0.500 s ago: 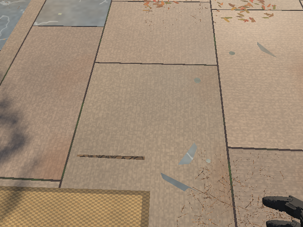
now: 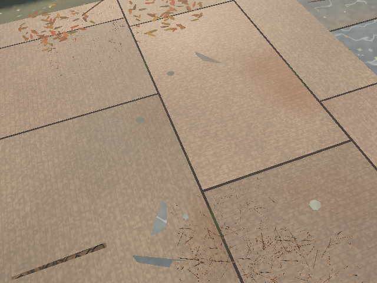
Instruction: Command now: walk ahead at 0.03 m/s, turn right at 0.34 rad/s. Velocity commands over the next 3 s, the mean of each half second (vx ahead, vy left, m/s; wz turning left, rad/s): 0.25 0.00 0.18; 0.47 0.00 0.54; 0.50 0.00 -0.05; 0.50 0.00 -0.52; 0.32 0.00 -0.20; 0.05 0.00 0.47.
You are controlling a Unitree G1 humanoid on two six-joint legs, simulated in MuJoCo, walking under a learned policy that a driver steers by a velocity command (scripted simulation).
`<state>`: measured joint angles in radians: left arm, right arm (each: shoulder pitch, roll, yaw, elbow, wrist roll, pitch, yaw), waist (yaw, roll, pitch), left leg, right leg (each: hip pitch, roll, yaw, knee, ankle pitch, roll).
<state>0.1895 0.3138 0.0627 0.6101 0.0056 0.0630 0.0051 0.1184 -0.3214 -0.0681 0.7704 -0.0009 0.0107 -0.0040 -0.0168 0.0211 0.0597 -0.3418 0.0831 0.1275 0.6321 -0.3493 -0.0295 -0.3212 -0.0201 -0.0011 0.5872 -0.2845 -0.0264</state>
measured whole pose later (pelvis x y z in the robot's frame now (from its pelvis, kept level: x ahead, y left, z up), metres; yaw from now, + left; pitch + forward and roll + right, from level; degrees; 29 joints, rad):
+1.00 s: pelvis +0.34 +0.15 +0.00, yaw +28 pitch +3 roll +0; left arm -0.04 0.27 0.05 0.66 0.00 -0.12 -0.04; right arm 0.43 -0.29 -0.07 0.81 0.03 -0.04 -0.03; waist -0.09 -0.04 0.03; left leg 0.05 -0.08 -0.19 0.33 -0.41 0.08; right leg -0.56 0.01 0.05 0.45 0.06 0.01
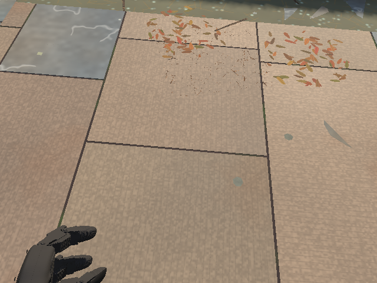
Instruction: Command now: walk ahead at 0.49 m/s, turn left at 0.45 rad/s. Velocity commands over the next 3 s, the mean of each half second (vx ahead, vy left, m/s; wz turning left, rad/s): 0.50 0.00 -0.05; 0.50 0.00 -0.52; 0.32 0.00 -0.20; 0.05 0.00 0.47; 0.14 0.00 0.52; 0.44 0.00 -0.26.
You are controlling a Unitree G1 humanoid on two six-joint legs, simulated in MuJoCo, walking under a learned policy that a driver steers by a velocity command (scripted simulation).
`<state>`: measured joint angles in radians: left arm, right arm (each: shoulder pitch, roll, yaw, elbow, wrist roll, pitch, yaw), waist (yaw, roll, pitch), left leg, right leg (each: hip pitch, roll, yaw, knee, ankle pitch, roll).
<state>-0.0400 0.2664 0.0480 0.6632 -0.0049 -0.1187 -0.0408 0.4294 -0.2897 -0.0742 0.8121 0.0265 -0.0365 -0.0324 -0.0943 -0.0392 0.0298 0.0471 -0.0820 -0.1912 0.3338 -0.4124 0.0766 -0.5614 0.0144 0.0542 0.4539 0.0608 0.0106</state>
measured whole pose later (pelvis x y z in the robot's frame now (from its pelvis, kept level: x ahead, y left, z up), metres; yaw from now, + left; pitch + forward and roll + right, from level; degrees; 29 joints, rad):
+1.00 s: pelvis +0.54 -0.05 -0.01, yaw -23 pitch +2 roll +2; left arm 0.05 0.28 0.05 0.60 -0.02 -0.02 -0.06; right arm 0.35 -0.32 -0.08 0.85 0.02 -0.05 -0.01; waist -0.07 -0.02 0.05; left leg 0.06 0.08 0.25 0.50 -0.48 -0.05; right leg -0.52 -0.01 -0.05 0.60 -0.13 -0.11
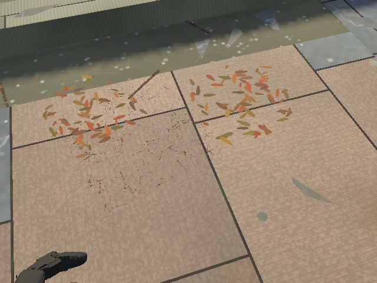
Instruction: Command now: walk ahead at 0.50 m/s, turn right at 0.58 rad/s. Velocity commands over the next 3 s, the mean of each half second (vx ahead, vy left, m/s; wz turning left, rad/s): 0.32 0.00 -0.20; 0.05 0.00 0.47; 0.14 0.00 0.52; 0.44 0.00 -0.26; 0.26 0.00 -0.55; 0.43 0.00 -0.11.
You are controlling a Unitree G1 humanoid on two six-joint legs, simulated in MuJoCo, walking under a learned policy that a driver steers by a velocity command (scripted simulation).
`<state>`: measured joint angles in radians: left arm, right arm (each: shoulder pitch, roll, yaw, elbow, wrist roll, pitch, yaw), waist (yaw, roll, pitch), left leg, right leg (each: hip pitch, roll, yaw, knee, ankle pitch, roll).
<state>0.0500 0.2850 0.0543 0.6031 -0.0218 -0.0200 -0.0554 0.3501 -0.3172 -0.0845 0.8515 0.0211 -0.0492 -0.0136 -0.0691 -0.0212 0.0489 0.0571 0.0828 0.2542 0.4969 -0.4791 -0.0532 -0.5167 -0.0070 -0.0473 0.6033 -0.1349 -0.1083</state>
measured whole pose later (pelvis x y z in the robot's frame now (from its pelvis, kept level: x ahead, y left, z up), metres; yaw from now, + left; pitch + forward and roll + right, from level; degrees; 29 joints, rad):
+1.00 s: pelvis +0.32 -0.05 +0.02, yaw +13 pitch +2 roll +1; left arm 0.20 0.27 0.06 0.72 0.02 0.00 0.04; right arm 0.19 -0.35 -0.10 0.65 0.01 0.05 -0.02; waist 0.01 0.05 0.02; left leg -0.56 -0.10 -0.11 1.07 -0.42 -0.05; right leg -0.28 -0.01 0.01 0.48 -0.23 -0.01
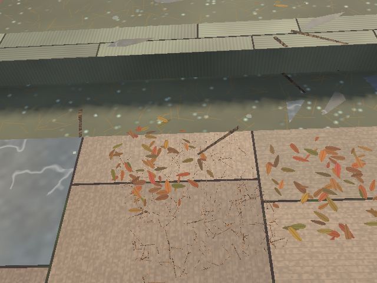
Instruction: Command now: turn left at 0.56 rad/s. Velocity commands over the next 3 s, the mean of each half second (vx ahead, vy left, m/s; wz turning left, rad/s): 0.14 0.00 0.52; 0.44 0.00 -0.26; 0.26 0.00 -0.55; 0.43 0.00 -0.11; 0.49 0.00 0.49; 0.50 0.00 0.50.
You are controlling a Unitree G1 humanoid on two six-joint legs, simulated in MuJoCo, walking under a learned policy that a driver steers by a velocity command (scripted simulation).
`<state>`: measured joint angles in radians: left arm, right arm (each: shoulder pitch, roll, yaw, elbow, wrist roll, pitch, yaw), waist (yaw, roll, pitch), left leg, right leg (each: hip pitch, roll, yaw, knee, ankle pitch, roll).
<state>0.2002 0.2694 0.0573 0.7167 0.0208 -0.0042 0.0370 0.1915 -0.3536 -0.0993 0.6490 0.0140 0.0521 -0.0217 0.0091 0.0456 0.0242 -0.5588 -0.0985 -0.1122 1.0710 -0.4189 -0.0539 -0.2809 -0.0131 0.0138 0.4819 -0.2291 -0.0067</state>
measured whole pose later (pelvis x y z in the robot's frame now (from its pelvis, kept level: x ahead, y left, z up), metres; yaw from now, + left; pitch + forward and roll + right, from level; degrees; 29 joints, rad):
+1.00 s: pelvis +0.31 +0.05 +0.00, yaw +4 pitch +1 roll +0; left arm 0.29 0.29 0.05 0.73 -0.01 -0.06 -0.03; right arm 0.23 -0.31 -0.04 0.67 -0.01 -0.10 0.00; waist 0.02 0.03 0.04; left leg -0.57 0.08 -0.07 1.08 -0.29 -0.02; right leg -0.25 0.11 0.05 0.39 -0.16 -0.10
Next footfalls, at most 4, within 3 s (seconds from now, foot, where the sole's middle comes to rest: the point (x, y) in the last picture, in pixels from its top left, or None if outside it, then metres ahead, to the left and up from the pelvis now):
0.30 left None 0.01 0.14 -0.78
0.80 right None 0.38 -0.01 -0.78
1.24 left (162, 237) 0.65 0.19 -0.78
1.72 right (233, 251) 0.59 -0.07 -0.78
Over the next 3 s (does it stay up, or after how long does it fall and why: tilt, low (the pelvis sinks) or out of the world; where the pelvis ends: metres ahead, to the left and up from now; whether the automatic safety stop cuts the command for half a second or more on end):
stays up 1.21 -0.05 0.00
